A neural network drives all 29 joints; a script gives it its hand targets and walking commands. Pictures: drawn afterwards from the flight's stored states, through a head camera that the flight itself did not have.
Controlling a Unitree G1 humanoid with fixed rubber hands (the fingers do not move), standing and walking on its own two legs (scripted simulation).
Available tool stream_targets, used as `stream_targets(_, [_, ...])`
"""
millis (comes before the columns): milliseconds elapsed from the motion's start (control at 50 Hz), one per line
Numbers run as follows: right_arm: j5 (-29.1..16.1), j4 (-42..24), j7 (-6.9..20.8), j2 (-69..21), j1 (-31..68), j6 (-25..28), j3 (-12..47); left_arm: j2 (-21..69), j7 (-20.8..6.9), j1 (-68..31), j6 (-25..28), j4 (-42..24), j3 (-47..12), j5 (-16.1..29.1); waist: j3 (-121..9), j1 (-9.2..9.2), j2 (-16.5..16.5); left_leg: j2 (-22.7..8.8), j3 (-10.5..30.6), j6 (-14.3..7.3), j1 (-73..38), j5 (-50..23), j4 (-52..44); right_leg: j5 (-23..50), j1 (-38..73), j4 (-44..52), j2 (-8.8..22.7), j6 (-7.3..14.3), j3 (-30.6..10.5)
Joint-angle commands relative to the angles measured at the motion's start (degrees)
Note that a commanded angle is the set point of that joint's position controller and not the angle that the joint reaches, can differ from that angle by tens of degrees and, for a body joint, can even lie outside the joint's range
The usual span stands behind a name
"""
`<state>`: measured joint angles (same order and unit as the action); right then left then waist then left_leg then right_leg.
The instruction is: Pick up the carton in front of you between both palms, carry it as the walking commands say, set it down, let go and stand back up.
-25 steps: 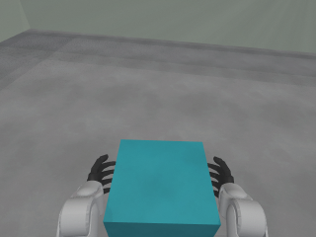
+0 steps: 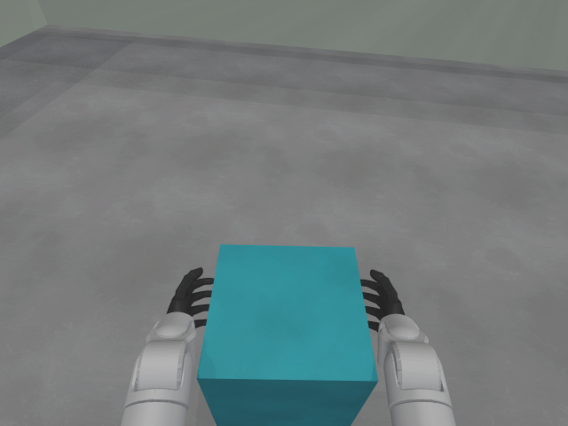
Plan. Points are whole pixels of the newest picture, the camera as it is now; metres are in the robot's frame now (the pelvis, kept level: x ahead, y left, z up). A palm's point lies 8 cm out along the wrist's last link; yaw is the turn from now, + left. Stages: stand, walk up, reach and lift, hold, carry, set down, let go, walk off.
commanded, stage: carry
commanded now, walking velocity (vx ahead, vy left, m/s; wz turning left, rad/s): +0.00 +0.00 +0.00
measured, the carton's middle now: (285, 342) +0.29 +0.00 -0.06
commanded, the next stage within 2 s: hold in 0.46 s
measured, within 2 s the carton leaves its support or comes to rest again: neither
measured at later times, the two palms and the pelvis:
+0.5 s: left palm (180, 310) +0.29 +0.15 +0.04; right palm (390, 311) +0.29 -0.15 +0.04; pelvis +0.01 +0.00 +0.00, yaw +0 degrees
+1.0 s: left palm (188, 311) +0.28 +0.13 +0.05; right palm (413, 342) +0.24 -0.16 +0.05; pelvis -0.02 +0.02 +0.00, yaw -7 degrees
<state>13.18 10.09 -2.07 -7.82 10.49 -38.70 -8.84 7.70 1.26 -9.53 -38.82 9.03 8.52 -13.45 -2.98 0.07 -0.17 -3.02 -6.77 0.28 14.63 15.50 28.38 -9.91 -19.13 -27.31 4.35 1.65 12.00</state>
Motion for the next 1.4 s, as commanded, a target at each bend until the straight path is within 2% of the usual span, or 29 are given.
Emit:
stream_targets(0, [-14.7,-7.15,12.07,-49.13,22.84,2.07,34.46,48.13,-11.83,-23.46,2.33,-5.68,-33.34,14.73,-16.99,-0.21,1.08,-5.46,5.08,-1.56,-0.38,-9.69,-5.0,8.51,10.91,2.04,6.15,-0.86,-6.98])
stream_targets(80, [-14.02,-9.68,11.78,-47.66,19.33,-1.08,34.84,47.31,-11.66,-22.28,0.12,-13.07,-35.06,15.06,-18.98,-0.26,-1.17,-5.94,5.81,-2.41,-2.8,-15.34,-2.76,9.93,11.56,1.51,6.17,-0.06,-6.89])
stream_targets(140, [-14.93,-8.92,12.14,-46.76,20.9,-1.5,33.25,46.17,-11.16,-19.72,-1.4,-7.86,-32.7,13.4,-17.14,0.04,3.28,-5.84,4.43,-1.67,-1.69,-16.2,-2.74,12.48,10.89,0.54,6.59,-0.21,-6.86])
stream_targets(160, [-13.25,-6.3,12.18,-45.77,18.62,-1.81,31.32,45.06,-11.51,-19.34,-1.13,-7.59,-31.23,13.07,-14.92,0.09,-0.6,-5.61,4.7,-1.21,0.46,-14.26,-3.65,10.86,11.01,1.24,5.96,-1.06,-5.69])
stream_targets(240, [-13.88,-7.18,12.06,-48.26,21.96,-1.16,31.23,47.34,-12.08,-22.48,-0.73,-8.0,-31.92,12.86,-15.3,-0.09,2.58,-5.77,4.79,-1.8,-0.02,-11.8,-4.1,9.55,10.95,1.81,6.47,-0.67,-6.62])
stream_targets(280, [-13.48,-7.4,11.81,-47.85,20.65,-1.38,31.93,47.52,-11.83,-23.41,-0.54,-8.51,-32.89,14.69,-15.31,-0.07,-1.67,-6.17,5.69,-1.51,-1.51,-10.23,-4.01,6.73,9.82,2.55,5.87,-0.73,-6.44])
stream_targets(420, [-13.59,-6.18,12.14,-49.89,21.56,-1.69,32.98,48.23,-12.39,-23.37,-1.11,-6.89,-31.91,14.26,-15.95,0.04,-1.35,-6.45,4.82,-1.53,-3.37,-13.1,-3.23,10.42,9.48,2.03,5.82,-0.89,-6.49])
stream_targets(440, [-14.13,-8.61,12.35,-49.13,23.58,-1.16,33.55,47.97,-12.58,-23.27,-0.78,-6.7,-31.85,14.58,-15.7,0.08,-2.79,-5.85,5.25,-1.44,-2.58,-13.37,-3.53,10.2,10.88,1.03,5.82,-1.19,-6.41])
stream_targets(460, [-13.94,-9.71,12.62,-50.48,17.29,-1.85,32.51,48.12,-13.39,-18.21,-0.61,-7.95,-29.53,13.81,-10.6,-1.72,-1.7,8.75,10.94,-1.93,-4.49,-20.49,-6.4,25.46,25.25,4.48,-8.39,-0.5,-16.02])
stream_targets(500, [-12.7,-10.13,12.39,-47.89,19.37,-2.21,29.89,46.15,-12.85,-19.36,-0.47,-6.56,-26.66,12.64,-10.27,2.08,0.08,7.63,12.27,-2.92,-0.26,-21.24,-8.43,25.78,28.26,4.51,-7.94,-1.14,-18.12])
stream_targets(580, [-12.59,-8.61,11.74,-49.18,18.48,0.15,29.64,47.61,-12.89,-23.98,1.05,-9.86,-32.14,13.44,-14.0,-2.25,1.84,8.58,12.61,-0.94,-4.45,-24.4,-7.39,28.28,31.38,4.99,-7.98,-1.35,-17.84])
stream_targets(700, [-11.7,-3.22,13.76,-49.96,26.28,-1.15,27.63,46.39,-13.64,-27.22,0.72,-0.25,-24.14,9.25,-2.86,0.04,1.45,7.66,12.08,-2.89,3.84,-2.64,-11.73,4.68,27.78,6.88,-7.39,-1.13,-16.31])
stream_targets(780, [-15.99,-7.03,15.2,-54.25,33.24,-1.12,33.64,51.11,-14.4,-27.06,1.3,3.73,-22.69,9.48,-7.22,4.81,-0.35,7.42,13.61,-4.04,4.49,-1.19,-12.08,5.37,31.86,5.51,-6.81,-2.5,-17.3])
stream_targets(820, [-15.61,-4.07,15.68,-54.02,32.82,-0.92,32.79,53.44,-14.48,-28.26,1.88,4.91,-24.12,10.61,-10.54,3.51,1.28,6.85,13.69,-3.87,2.71,-1.64,-11.15,6.2,34.06,4.93,-6.69,-2.55,-18.24])
stream_targets(840, [-14.92,-2.7,15.74,-54.79,29.86,-1.66,31.06,52.07,-14.7,-28.94,1.76,2.26,-23.33,10.29,-5.22,1.83,0.78,5.15,14.39,-4.3,3.62,0.14,-12.45,4.7,28.71,4.04,-7.98,-2.2,-16.56])
stream_targets(860, [-13.53,1.12,15.97,-53.11,28.98,-2.35,28.34,50.86,-14.95,-27.41,0.91,6.08,-21.26,8.82,-5.13,3.82,1.94,4.86,13.9,-4.29,7.19,2.09,-14.8,3.18,30.91,5.34,-7.95,-2.27,-16.9])
stream_targets(880, [-11.9,-1.32,15.56,-52.43,29.55,-1.89,27.64,52.2,-15.69,-30.13,2.11,4.74,-22.29,10.18,-5.18,1.48,-0.84,4.49,14.08,-4.62,7.86,1.86,-14.04,4.15,33.78,5.57,-8.25,-2.17,-16.25])
stream_targets(900, [-11.83,-0.43,15.48,-53.37,30.01,-1.73,27.03,52.76,-15.4,-33.19,1.83,5.29,-22.8,9.32,-4.14,-0.46,3.78,5.05,13.69,-3.98,6.16,1.82,-14.69,4.39,31.29,4.87,-8.17,-1.81,-16.4])
stream_targets(920, [-10.56,-0.94,15.64,-53.32,31.46,-1.78,28.01,54.02,-15.52,-32.15,1.58,4.55,-24.46,10.36,-4.05,0.81,0.55,3.92,15.7,-4.57,2.9,4.93,-14.56,1.51,27.31,4.18,-8.71,-2.0,-15.61])
stream_targets(980, [-10.79,4.97,16.49,-55.67,27.42,-2.05,25.25,51.72,-15.78,-37.16,1.64,2.15,-25.3,10.5,-1.29,-2.86,4.26,4.12,13.93,-3.99,3.0,7.45,-14.97,-0.05,26.09,4.72,-8.1,-1.06,-16.26])
stream_targets(1040, [-7.55,9.44,16.91,-54.68,37.62,-0.71,18.92,50.89,-17.93,-41.44,2.97,11.72,-17.78,7.09,1.0,-1.42,-0.26,4.25,13.83,-4.94,5.95,15.77,-13.02,-13.05,22.26,5.92,-8.45,-1.25,-15.56])
stream_targets(1140, [-3.01,19.74,16.97,-53.95,47.76,3.33,11.33,51.47,-17.53,-52.7,7.57,21.9,-11.57,4.67,-1.87,-2.7,-2.41,5.31,12.51,-3.55,5.55,13.89,-7.04,-12.02,18.58,2.74,-7.66,-1.12,-16.19])
stream_targets(1200, [-0.37,24.04,15.23,-49.82,50.89,5.43,5.08,47.02,-15.28,-51.7,8.58,27.55,-3.13,-0.99,-0.05,1.16,-0.36,4.61,13.11,-4.15,12.77,20.56,-7.77,-16.32,22.49,-0.61,-8.65,-1.49,-14.71])
stream_targets(1220, [1.81,26.01,14.64,-49.57,47.41,5.62,3.92,49.05,-14.08,-53.21,9.35,26.85,-2.78,-0.89,1.75,-1.12,1.06,4.97,14.14,-3.98,10.88,16.49,-7.83,-11.51,18.04,-1.06,-8.05,-1.02,-15.28])
stream_targets(1240, [3.04,26.24,14.13,-45.13,49.13,6.85,-0.3,44.39,-13.73,-50.84,9.29,30.01,2.51,-3.85,3.61,1.86,1.46,4.99,12.82,-3.71,15.92,16.41,-6.5,-12.94,20.28,-2.14,-8.54,-1.28,-14.94])
stream_targets(1280, [5.48,27.56,13.5,-43.63,48.25,9.31,-3.15,41.23,-13.18,-47.87,11.87,30.48,3.7,-6.12,0.4,0.17,-0.06,6.18,11.78,-3.49,12.92,10.11,-2.3,-11.19,11.53,-1.91,-8.84,-1.0,-15.06])
stream_targets(1320, [6.67,27.46,12.84,-41.29,48.55,12.47,-4.19,38.18,-12.3,-48.51,14.82,29.3,7.74,-7.92,-1.89,3.23,-0.84,7.87,10.33,-2.94,16.24,7.29,0.74,-9.69,8.05,-3.58,-9.15,-1.85,-14.92])
stream_targets(1340, [6.99,27.13,12.04,-41.83,44.78,13.55,-2.75,38.77,-12.16,-49.97,16.03,29.34,6.87,-6.55,-2.88,0.05,-0.09,7.93,10.48,-2.65,15.23,4.95,3.4,-4.71,5.78,-5.92,-8.89,-1.08,-15.86])
stream_targets(1380, [8.04,29.49,10.81,-39.57,44.4,16.97,-4.79,37.66,-12.1,-48.54,18.19,29.24,4.56,-6.3,-6.28,-0.68,0.71,7.63,11.25,-2.62,17.63,4.24,4.69,-3.4,4.05,-8.21,-9.58,-0.37,-16.1])
